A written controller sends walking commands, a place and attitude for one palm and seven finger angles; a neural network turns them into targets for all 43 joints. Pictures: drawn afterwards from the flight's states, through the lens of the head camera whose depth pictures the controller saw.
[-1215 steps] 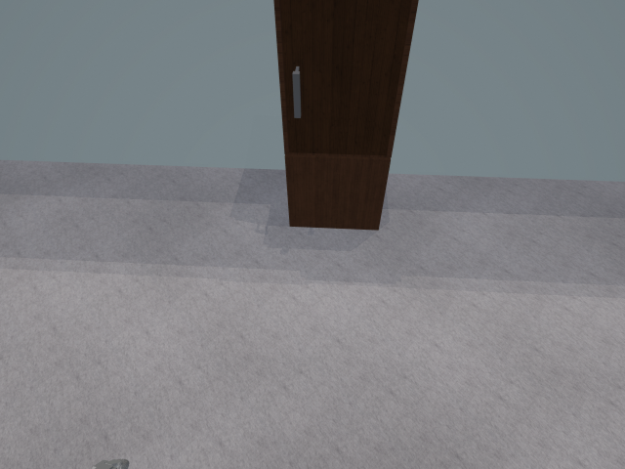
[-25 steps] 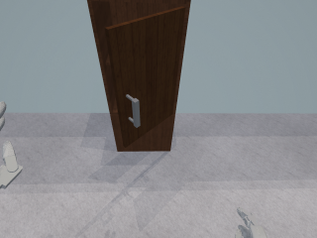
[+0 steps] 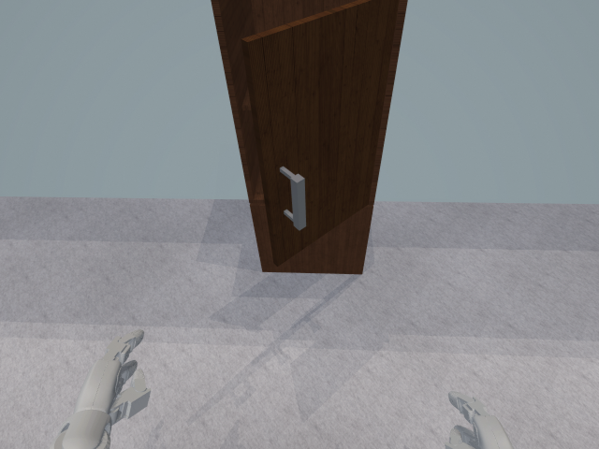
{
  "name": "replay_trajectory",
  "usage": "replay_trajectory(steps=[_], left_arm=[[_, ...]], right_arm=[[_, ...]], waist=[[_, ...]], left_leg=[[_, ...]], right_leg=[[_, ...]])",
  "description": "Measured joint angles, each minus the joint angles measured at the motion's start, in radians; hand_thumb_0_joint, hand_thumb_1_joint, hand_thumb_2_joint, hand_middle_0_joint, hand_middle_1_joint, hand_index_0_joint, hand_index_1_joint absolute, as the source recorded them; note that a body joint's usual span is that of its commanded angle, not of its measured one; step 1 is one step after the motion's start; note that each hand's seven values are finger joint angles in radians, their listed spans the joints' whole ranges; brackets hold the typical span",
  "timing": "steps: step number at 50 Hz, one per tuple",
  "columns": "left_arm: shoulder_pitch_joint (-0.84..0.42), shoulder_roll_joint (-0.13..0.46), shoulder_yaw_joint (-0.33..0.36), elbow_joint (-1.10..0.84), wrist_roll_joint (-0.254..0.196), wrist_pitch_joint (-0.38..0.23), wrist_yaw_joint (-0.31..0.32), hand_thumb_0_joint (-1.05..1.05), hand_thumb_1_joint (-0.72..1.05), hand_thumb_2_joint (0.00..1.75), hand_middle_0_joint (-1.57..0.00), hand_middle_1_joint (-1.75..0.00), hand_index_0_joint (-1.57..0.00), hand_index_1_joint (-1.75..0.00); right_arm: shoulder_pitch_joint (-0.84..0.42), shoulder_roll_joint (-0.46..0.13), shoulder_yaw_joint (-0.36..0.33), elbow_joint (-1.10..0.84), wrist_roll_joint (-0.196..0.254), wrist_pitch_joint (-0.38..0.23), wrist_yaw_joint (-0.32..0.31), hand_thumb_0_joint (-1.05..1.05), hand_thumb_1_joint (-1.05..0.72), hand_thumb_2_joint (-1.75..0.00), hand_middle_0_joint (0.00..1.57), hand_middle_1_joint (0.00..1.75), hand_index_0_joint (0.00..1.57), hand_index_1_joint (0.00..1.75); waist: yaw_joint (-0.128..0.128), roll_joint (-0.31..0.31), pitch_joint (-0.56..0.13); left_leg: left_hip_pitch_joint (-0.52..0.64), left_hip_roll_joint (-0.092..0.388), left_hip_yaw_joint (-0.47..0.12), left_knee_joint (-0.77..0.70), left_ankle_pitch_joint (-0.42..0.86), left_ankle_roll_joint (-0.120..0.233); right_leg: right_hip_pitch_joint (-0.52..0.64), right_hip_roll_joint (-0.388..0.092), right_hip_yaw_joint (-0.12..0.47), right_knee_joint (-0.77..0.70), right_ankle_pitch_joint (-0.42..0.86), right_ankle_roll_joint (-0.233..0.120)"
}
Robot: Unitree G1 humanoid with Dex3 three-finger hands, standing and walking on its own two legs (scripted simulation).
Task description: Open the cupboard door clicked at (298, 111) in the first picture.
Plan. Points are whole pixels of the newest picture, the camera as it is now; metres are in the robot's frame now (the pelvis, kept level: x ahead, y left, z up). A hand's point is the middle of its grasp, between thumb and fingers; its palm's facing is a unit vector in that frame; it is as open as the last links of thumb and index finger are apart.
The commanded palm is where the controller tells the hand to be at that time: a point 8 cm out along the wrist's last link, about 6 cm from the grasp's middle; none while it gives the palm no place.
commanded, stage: let the arm hang, fingers relaxed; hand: left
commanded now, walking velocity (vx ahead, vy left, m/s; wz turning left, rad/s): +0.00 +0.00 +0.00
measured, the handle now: (292, 198) +0.64 +0.05 -0.08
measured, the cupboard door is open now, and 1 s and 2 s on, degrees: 43 43 43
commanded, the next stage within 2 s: look to check the result in 0.94 s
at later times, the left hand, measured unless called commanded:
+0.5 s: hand out of the picture -0.08 +0.19 -0.16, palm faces +0.04 -0.98 -0.21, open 7.3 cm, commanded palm none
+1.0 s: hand out of the picture -0.02 +0.16 -0.16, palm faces +0.04 -0.98 -0.17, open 7.4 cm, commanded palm none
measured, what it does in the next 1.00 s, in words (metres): stands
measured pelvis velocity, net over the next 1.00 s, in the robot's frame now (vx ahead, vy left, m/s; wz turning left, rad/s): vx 0.00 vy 0.00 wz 0.01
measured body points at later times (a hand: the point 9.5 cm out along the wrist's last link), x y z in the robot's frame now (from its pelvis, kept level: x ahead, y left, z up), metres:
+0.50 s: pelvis -0.01 +0.01 +0.02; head +0.01 +0.01 +0.46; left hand -0.08 +0.24 -0.14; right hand -0.04 -0.21 -0.15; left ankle +0.04 +0.10 -0.73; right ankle -0.03 -0.12 -0.73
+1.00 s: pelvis +0.00 +0.00 +0.01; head +0.00 +0.00 +0.46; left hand -0.02 +0.21 -0.15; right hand -0.02 -0.21 -0.15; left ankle +0.04 +0.10 -0.73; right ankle -0.03 -0.12 -0.73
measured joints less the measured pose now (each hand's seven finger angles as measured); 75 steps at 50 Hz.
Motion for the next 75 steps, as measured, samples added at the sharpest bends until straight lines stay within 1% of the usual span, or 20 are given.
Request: replay_trajectory(steps=[2, 4, 5, 6, 7, 11, 14, 18, 27, 36, 41, 47, 56, 75], left_arm=[[0.0, -0.047, -0.057, 0.192, 0.0, 0.025, -0.013, 0.01, 0.9, 0.9, -0.2, -0.3, -0.19, -0.3], [0.02, -0.088, -0.098, 0.338, -0.004, 0.035, -0.019, 0.01, 0.9, 0.9, -0.2, -0.3, -0.19, -0.3], [0.033, -0.109, -0.112, 0.4, -0.007, 0.038, -0.021, 0.01, 0.91, 0.9, -0.2, -0.3, -0.2, -0.3], [0.044, -0.125, -0.109, 0.451, -0.014, 0.037, -0.011, 0.01, 0.92, 0.9, -0.2, -0.3, -0.2, -0.3], [0.049, -0.125, -0.09, 0.488, -0.02, 0.032, 0.006, 0.0, 0.96, 0.9, -0.21, -0.3, -0.2, -0.3], [0.082, -0.098, -0.085, 0.608, -0.019, 0.023, 0.001, -0.01, 1.0, 0.9, -0.21, -0.3, -0.21, -0.3], [0.112, -0.09, -0.089, 0.676, -0.02, 0.02, -0.002, -0.01, 0.98, 0.9, -0.21, -0.3, -0.2, -0.3], [0.143, -0.093, -0.093, 0.736, -0.021, 0.019, 0.0, 0.0, 0.94, 0.9, -0.2, -0.3, -0.2, -0.3], [0.142, -0.128, -0.095, 0.76, -0.019, 0.011, 0.005, 0.01, 0.91, 0.9, -0.2, -0.3, -0.2, -0.3], [0.101, -0.167, -0.096, 0.732, -0.017, -0.004, 0.01, 0.0, 0.91, 0.9, -0.2, -0.3, -0.2, -0.3], [0.083, -0.18, -0.096, 0.72, -0.018, -0.01, 0.01, 0.0, 0.9, 0.9, -0.2, -0.3, -0.2, -0.3], [0.079, -0.174, -0.092, 0.723, -0.018, -0.01, 0.01, 0.01, 0.91, 0.9, -0.2, -0.3, -0.2, -0.3], [0.088, -0.159, -0.087, 0.734, -0.021, -0.011, 0.01, 0.0, 0.91, 0.9, -0.2, -0.3, -0.2, -0.3], [0.053, -0.137, -0.09, 0.736, -0.022, -0.016, 0.005, 0.0, 0.9, 0.9, -0.2, -0.3, -0.2, -0.3]], right_arm=[[0.003, 0.015, 0.007, 0.037, -0.001, 0.022, 0.005, 0.01, -0.9, -0.9, 0.21, 0.3, 0.2, 0.3], [0.017, 0.036, 0.012, 0.077, -0.003, 0.039, 0.007, 0.01, -0.9, -0.9, 0.21, 0.3, 0.2, 0.3], [0.026, 0.045, 0.014, 0.1, -0.003, 0.045, 0.006, 0.01, -0.9, -0.9, 0.21, 0.3, 0.2, 0.3], [0.038, 0.053, 0.016, 0.122, -0.002, 0.049, 0.003, 0.01, -0.9, -0.9, 0.21, 0.3, 0.2, 0.3], [0.053, 0.062, 0.016, 0.146, -0.001, 0.052, 0.0, 0.01, -0.9, -0.9, 0.21, 0.3, 0.2, 0.3], [0.106, 0.08, 0.012, 0.239, 0.0, 0.07, -0.013, 0.01, -0.9, -0.9, 0.2, 0.3, 0.2, 0.3], [0.137, 0.085, 0.007, 0.29, 0.003, 0.077, -0.019, 0.01, -0.9, -0.9, 0.2, 0.3, 0.2, 0.3], [0.171, 0.091, 0.001, 0.33, 0.006, 0.078, -0.025, 0.01, -0.91, -0.9, 0.2, 0.3, 0.2, 0.3], [0.2, 0.112, -0.005, 0.355, 0.006, 0.072, -0.029, 0.01, -0.91, -0.9, 0.2, 0.3, 0.2, 0.3], [0.186, 0.136, -0.009, 0.345, 0.003, 0.062, -0.029, 0.01, -0.91, -0.9, 0.2, 0.3, 0.2, 0.3], [0.187, 0.134, -0.01, 0.346, 0.002, 0.058, -0.031, 0.01, -0.91, -0.9, 0.2, 0.3, 0.2, 0.3], [0.19, 0.134, -0.011, 0.345, 0.002, 0.054, -0.032, 0.01, -0.91, -0.9, 0.2, 0.3, 0.2, 0.3], [0.186, 0.127, -0.011, 0.354, 0.005, 0.052, -0.035, 0.0, -0.91, -0.9, 0.2, 0.3, 0.2, 0.3], [0.116, 0.091, -0.01, 0.349, 0.005, 0.049, -0.034, 0.0, -0.91, -0.9, 0.2, 0.3, 0.2, 0.3]], waist=[[-0.009, -0.006, 0.007], [-0.013, -0.031, 0.019], [-0.013, -0.044, 0.027], [-0.011, -0.054, 0.034], [-0.004, -0.063, 0.042], [0.018, -0.067, 0.063], [0.022, -0.055, 0.073], [0.019, -0.039, 0.079], [0.01, -0.017, 0.062], [0.002, -0.019, 0.029], [-0.001, -0.024, 0.022], [-0.004, -0.028, 0.031], [0.0, -0.026, 0.047], [0.007, -0.027, 0.058]], left_leg=[[0.02, 0.007, -0.006, -0.017, 0.006, -0.007], [0.044, 0.011, -0.007, -0.044, 0.018, -0.011], [0.055, 0.014, -0.007, -0.058, 0.024, -0.012], [0.062, 0.017, -0.011, -0.069, 0.031, -0.013], [0.066, 0.021, -0.017, -0.079, 0.037, -0.014], [0.079, 0.029, -0.032, -0.113, 0.06, -0.016], [0.087, 0.028, -0.035, -0.133, 0.073, -0.012], [0.095, 0.021, -0.032, -0.151, 0.086, -0.006], [0.098, 0.006, -0.023, -0.171, 0.102, 0.003], [0.099, 0.007, -0.017, -0.167, 0.098, 0.0], [0.1, 0.01, -0.018, -0.161, 0.092, -0.004], [0.103, 0.014, -0.019, -0.16, 0.087, -0.009], [0.115, 0.019, -0.024, -0.163, 0.08, -0.014], [0.138, 0.023, -0.03, -0.181, 0.072, -0.024]], right_leg=[[0.024, 0.008, -0.004, -0.025, 0.005, -0.003], [0.049, 0.013, -0.005, -0.057, 0.019, -0.007], [0.061, 0.016, -0.005, -0.075, 0.028, -0.008], [0.073, 0.02, -0.008, -0.094, 0.038, -0.008], [0.083, 0.025, -0.014, -0.115, 0.049, -0.01], [0.117, 0.037, -0.028, -0.187, 0.09, -0.013], [0.13, 0.036, -0.031, -0.216, 0.108, -0.01], [0.135, 0.03, -0.029, -0.229, 0.118, -0.004], [0.119, 0.013, -0.022, -0.209, 0.114, 0.003], [0.111, 0.013, -0.016, -0.191, 0.105, 0.001], [0.113, 0.016, -0.016, -0.188, 0.1, -0.002], [0.117, 0.021, -0.017, -0.191, 0.097, -0.006], [0.136, 0.026, -0.02, -0.206, 0.095, -0.011], [0.166, 0.033, -0.025, -0.238, 0.093, -0.019]])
